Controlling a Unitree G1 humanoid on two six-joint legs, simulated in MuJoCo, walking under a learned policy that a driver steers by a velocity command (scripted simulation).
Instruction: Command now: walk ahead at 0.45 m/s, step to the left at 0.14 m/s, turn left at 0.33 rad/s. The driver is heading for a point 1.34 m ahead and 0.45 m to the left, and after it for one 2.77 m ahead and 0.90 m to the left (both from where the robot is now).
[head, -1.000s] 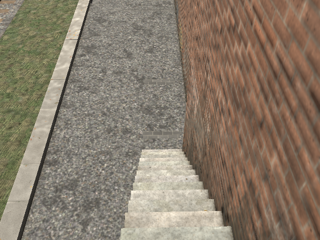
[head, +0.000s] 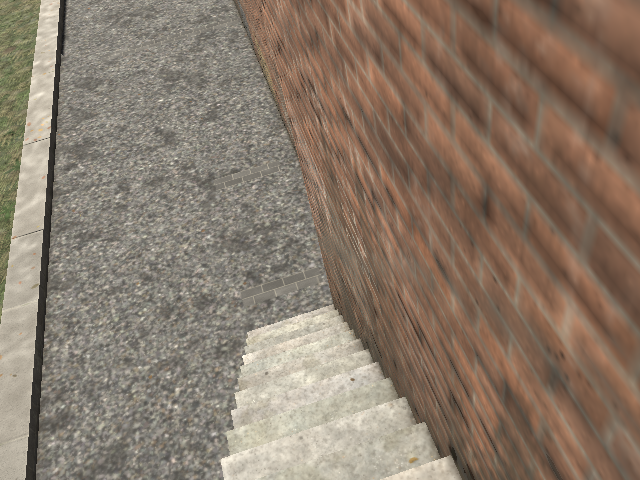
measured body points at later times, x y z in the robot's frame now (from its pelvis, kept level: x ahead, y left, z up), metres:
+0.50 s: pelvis +0.22 +0.11 -0.22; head +0.28 +0.09 +0.23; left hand +0.29 +0.41 -0.31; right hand +0.23 -0.16 -0.37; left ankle +0.14 +0.20 -0.89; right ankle +0.38 +0.00 -0.85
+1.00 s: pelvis +0.50 +0.18 -0.51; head +0.49 +0.17 -0.06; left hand +0.29 +0.29 -0.66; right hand +0.71 +0.03 -0.63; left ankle +0.57 +0.37 -1.20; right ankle +0.40 +0.03 -1.10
